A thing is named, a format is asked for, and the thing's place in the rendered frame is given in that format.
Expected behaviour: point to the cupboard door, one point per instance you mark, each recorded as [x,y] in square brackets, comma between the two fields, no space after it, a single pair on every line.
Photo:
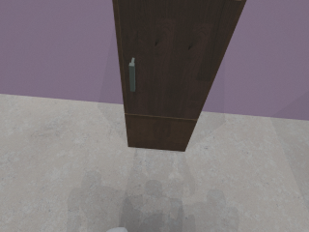
[176,45]

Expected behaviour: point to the handle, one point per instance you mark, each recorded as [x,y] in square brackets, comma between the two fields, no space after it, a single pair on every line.
[131,68]

